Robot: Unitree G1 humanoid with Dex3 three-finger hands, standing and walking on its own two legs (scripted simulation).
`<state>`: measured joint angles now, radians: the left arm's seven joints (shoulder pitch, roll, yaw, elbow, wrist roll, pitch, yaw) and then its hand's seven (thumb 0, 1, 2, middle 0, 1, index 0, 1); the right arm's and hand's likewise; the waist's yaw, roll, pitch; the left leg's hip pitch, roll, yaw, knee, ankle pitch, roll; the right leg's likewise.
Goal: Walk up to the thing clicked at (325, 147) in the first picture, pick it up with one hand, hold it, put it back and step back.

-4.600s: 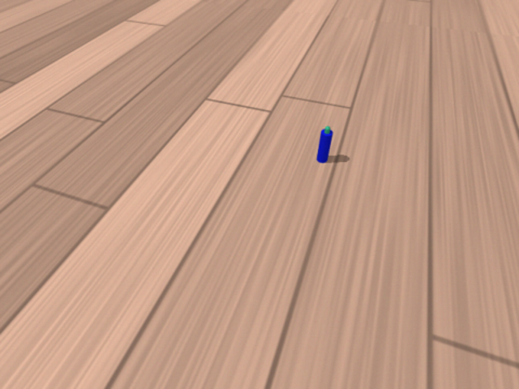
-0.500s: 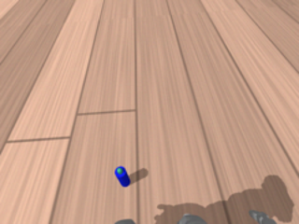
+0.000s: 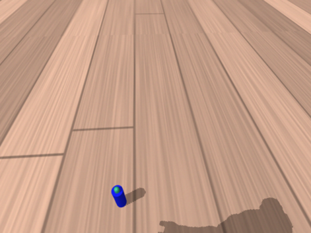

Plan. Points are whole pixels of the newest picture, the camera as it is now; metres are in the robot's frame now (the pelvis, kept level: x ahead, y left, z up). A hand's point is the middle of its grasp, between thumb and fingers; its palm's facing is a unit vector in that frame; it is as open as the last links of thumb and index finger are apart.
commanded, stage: walk up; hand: left
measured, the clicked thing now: (119, 195) +0.44 +0.21 -0.66
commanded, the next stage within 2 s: stand in 0.98 s
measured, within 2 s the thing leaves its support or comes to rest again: neither
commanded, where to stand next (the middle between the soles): +0.10 +0.00 m, yaw +0 degrees
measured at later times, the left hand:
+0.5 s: hand out of the picture +0.09 +0.25 -0.15, palm faces +0.02 -0.94 -0.33, open 7.4 cm
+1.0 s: hand out of the picture +0.11 +0.25 -0.15, palm faces -0.02 -0.94 -0.33, open 7.4 cm
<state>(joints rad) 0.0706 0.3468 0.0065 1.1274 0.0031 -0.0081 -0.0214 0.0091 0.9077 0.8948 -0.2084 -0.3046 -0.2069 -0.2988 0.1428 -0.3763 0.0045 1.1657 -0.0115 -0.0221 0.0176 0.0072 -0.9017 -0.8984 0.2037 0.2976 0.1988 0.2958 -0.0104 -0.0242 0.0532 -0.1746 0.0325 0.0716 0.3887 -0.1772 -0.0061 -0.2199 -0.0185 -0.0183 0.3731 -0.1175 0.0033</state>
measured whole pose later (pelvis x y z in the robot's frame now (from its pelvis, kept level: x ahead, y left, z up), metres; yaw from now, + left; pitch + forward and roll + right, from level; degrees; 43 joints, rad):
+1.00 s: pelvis +0.03 +0.00 +0.01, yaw +0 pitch -2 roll +0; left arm 0.08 0.34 0.01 1.15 0.01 -0.01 -0.01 0.01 0.91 0.89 -0.21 -0.30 -0.21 -0.30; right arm 0.10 -0.35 0.00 1.16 -0.01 -0.01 0.01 0.01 -0.90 -0.90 0.20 0.30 0.20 0.30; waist -0.01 0.00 0.06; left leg -0.10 0.03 0.07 0.31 -0.18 -0.01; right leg -0.16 -0.02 -0.02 0.31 -0.12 0.01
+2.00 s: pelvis +0.05 +0.00 +0.01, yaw +1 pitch -2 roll +0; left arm 0.09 0.35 0.00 1.15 0.01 -0.02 0.00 0.01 0.91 0.89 -0.21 -0.30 -0.21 -0.30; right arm 0.10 -0.35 0.00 1.14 -0.01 -0.01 0.01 0.01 -0.90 -0.90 0.20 0.30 0.20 0.30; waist 0.00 0.01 0.03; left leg -0.06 0.03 0.05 0.28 -0.20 -0.02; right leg -0.10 -0.01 -0.05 0.29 -0.16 0.00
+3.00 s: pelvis +0.05 -0.01 +0.01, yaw +2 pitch -1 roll +0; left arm 0.11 0.35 -0.01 1.14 0.01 -0.02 0.00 0.01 0.91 0.90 -0.21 -0.30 -0.21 -0.30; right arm 0.12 -0.36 0.01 1.14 -0.01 -0.01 0.01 0.01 -0.90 -0.90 0.20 0.30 0.20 0.30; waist 0.00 0.01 0.03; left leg -0.06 0.04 0.04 0.29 -0.20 -0.02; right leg -0.11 -0.01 -0.05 0.30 -0.17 0.00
